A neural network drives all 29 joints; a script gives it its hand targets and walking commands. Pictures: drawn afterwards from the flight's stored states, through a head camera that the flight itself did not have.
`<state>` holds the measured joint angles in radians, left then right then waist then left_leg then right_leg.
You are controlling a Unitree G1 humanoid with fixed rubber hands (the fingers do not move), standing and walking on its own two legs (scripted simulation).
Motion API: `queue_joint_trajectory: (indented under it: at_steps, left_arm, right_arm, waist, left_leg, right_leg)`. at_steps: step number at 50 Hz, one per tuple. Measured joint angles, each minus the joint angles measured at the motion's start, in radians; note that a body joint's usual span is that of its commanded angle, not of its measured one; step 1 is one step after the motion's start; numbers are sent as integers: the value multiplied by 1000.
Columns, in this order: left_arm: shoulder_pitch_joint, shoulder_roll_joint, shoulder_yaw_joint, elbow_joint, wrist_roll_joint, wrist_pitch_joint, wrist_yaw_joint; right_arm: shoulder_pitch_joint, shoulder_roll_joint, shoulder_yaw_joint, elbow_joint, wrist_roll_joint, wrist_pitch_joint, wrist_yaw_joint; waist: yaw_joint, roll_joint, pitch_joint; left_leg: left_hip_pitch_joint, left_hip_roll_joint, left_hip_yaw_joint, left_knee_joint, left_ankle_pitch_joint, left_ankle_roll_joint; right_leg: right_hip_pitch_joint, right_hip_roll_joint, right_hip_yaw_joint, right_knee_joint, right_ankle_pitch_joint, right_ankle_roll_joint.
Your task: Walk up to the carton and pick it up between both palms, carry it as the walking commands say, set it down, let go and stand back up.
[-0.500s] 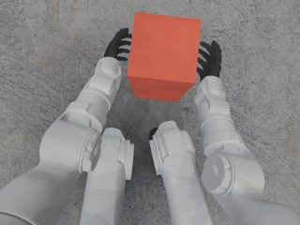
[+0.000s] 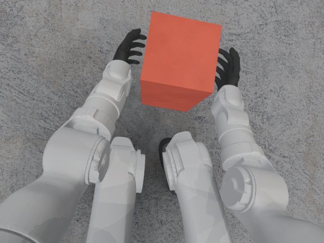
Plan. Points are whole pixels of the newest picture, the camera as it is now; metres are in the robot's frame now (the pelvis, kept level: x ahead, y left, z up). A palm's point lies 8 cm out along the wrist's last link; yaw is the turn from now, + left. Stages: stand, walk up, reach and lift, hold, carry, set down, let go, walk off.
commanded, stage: set down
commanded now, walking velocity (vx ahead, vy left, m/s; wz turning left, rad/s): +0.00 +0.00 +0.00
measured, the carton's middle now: (173, 73) +0.49 -0.08 -0.24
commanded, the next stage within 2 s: let go in 1.92 s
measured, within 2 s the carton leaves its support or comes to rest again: rests again in 0.28 s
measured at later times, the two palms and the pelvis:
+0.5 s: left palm (98, 72) +0.48 +0.11 -0.19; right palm (222, 102) +0.40 -0.20 -0.18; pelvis +0.01 +0.01 +0.01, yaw +1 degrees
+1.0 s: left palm (96, 56) +0.48 +0.09 -0.06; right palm (260, 97) +0.40 -0.21 -0.04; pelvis +0.02 +0.00 +0.08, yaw +0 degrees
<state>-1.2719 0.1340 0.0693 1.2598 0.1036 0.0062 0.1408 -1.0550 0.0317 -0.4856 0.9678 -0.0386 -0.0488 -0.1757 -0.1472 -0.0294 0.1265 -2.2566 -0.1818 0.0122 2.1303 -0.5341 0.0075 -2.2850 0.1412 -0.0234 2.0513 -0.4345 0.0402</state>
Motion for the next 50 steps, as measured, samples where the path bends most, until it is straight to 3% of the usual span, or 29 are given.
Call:
queue_joint_trajectory:
  at_steps: [11, 16, 21, 25, 27, 31, 34, 37, 44, 50]
  left_arm:
    - [27, -8, -5, -35, -11, -26, -7]
    - [76, 20, -17, -81, -40, -22, 1]
    - [154, 95, -72, -214, -136, -30, 12]
    - [184, 130, -139, -253, -238, -13, -5]
    - [198, 121, -150, -281, -251, -8, -11]
    - [232, 103, -150, -370, -202, 13, -19]
    - [269, 97, -95, -469, -155, 29, -4]
    - [313, 83, -71, -512, -152, 49, -3]
    - [404, 53, -38, -469, -141, 76, -37]
    - [364, 47, -8, -392, -114, 59, -54]
  right_arm:
    - [6, -70, 84, 66, 41, -38, 26]
    - [44, -96, 157, 84, 108, -35, 36]
    - [136, -117, 223, -15, 205, -38, 26]
    - [173, -119, 264, -79, 213, -26, 20]
    - [184, -115, 266, -115, 213, -21, 20]
    - [217, -103, 260, -196, 215, -11, 24]
    - [247, -93, 249, -263, 214, 8, 29]
    - [293, -91, 246, -326, 216, 40, 23]
    - [347, -52, 245, -335, 179, 78, 21]
    - [343, -34, 239, -296, 140, 67, 21]
  waist:
    - [3, -4, 29]
    - [15, 0, 59]
    - [34, 28, 87]
    - [26, 41, 92]
    - [21, 46, 96]
    - [25, 50, 86]
    - [32, 45, 96]
    - [41, 44, 83]
    - [25, 53, -9]
    - [15, 43, -67]
  left_leg:
    - [9, 4, 6, 3, 0, 9]
    - [19, 5, 3, -10, -8, 11]
    - [27, -5, 2, -8, -22, 13]
    - [28, -11, 10, 1, -32, 16]
    - [29, -13, 10, 7, -36, 18]
    - [35, -6, 1, 20, -47, 19]
    - [78, 4, -6, 15, -60, 17]
    - [131, 12, -7, -14, -71, 17]
    - [245, 22, -12, -138, -69, 16]
    - [297, 24, -21, -221, -47, 7]
  right_leg:
    - [13, 2, 4, -1, -3, 10]
    - [23, -3, 4, -14, -11, 7]
    - [35, -14, 2, -8, -33, 4]
    - [37, -22, 7, 9, -51, 2]
    - [39, -24, 4, 15, -56, 3]
    - [45, -19, -7, 17, -60, 3]
    - [81, -10, -12, 7, -61, -1]
    - [127, -1, -6, -20, -64, -6]
    - [232, 10, 19, -131, -61, -14]
    - [281, 11, 29, -208, -40, -22]
